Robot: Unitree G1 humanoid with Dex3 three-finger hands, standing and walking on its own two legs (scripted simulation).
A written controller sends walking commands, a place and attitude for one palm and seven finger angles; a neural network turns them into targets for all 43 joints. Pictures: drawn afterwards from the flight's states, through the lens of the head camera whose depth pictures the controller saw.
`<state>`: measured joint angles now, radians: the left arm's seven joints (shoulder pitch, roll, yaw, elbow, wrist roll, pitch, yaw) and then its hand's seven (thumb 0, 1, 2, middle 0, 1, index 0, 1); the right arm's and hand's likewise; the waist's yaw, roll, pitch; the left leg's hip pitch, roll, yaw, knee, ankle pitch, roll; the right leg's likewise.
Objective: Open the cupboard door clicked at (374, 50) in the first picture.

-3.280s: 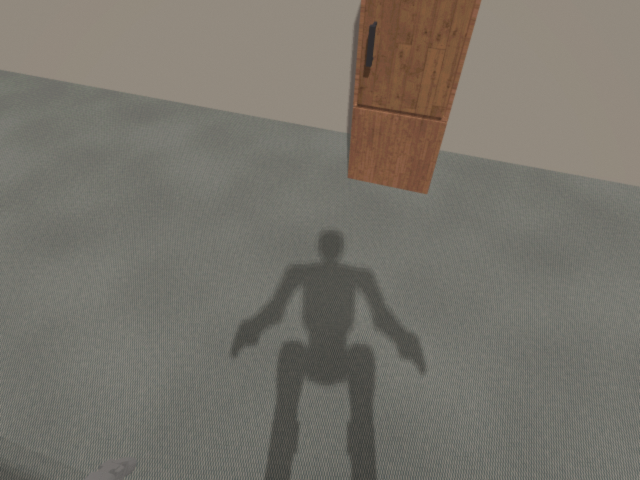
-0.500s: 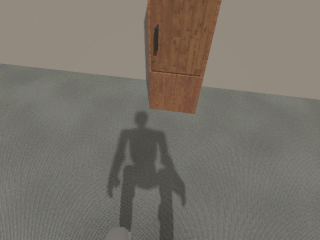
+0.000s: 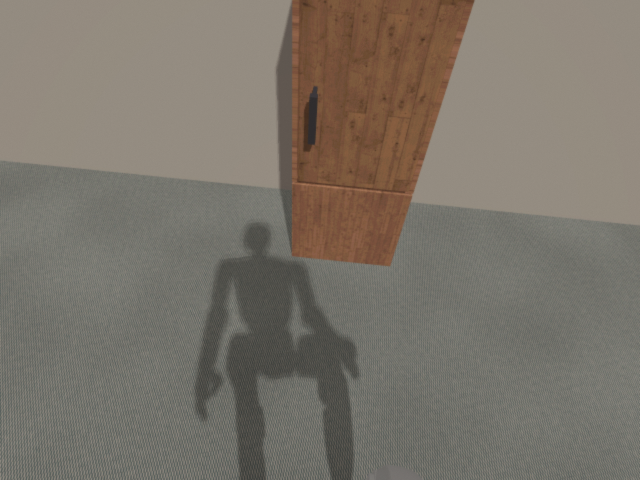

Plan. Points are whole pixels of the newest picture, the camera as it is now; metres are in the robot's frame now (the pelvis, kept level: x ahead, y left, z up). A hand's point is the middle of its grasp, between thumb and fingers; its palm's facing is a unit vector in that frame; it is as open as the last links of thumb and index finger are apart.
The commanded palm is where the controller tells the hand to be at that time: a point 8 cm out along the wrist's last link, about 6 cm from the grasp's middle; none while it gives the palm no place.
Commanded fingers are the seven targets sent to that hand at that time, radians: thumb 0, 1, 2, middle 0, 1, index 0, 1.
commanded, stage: walk to a spot facing it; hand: left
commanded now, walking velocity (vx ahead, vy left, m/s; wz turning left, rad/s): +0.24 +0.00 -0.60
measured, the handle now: (313, 115) +0.99 +0.09 -0.09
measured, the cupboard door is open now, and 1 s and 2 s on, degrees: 0 0 0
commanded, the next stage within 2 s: take the last steps up to it in 0.10 s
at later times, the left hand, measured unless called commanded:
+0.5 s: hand (270, 390) +0.28 +0.10 -0.16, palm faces -0.11 -0.97 -0.23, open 7.2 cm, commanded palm none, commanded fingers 0.00 0.90 0.90 -0.20 -0.30 -0.20 -0.30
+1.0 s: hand (243, 368) +0.32 +0.15 -0.17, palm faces -0.03 -0.99 -0.13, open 7.4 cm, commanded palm none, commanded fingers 0.00 0.90 0.90 -0.20 -0.30 -0.20 -0.30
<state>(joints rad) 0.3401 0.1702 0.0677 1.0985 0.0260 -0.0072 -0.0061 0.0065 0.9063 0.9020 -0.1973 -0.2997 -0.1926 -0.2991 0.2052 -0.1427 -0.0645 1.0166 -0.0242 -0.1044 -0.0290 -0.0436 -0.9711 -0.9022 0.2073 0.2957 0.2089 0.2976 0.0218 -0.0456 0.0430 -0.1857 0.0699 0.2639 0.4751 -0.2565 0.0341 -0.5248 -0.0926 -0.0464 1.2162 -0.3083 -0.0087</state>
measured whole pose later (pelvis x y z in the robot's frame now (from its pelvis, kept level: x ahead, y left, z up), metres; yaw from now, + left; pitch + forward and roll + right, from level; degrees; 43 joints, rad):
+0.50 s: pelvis +0.17 -0.08 +0.00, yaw -8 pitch -1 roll +0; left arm 0.18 0.16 0.05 1.00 0.01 -0.05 0.01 -0.01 0.93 0.90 -0.20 -0.30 -0.20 -0.30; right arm 0.30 -0.17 -0.06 1.07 -0.03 0.00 0.00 0.01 -0.91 -0.90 0.20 0.29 0.20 0.30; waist -0.03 0.03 0.05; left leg -0.48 0.15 0.08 1.16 -0.32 -0.03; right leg -0.29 -0.02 -0.17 0.49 -0.19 -0.07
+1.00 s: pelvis +0.32 -0.02 +0.01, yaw -4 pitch +0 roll -1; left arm 0.31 0.18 0.05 1.11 0.03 -0.01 -0.02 0.01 0.91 0.90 -0.20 -0.30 -0.19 -0.30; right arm 0.34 -0.11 -0.03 1.08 -0.02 -0.07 -0.02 0.00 -0.93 -0.90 0.20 0.29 0.20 0.30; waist 0.00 -0.04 0.03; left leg -0.13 0.02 0.18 0.37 -0.24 0.05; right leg -0.49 -0.10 -0.08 1.06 -0.29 0.02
